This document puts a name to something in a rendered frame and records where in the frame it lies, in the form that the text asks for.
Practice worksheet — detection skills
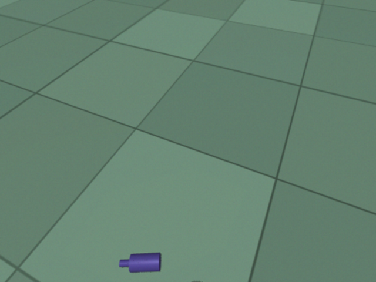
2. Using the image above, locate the bottle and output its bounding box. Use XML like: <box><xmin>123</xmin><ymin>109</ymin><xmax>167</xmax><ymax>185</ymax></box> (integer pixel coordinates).
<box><xmin>119</xmin><ymin>253</ymin><xmax>161</xmax><ymax>273</ymax></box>

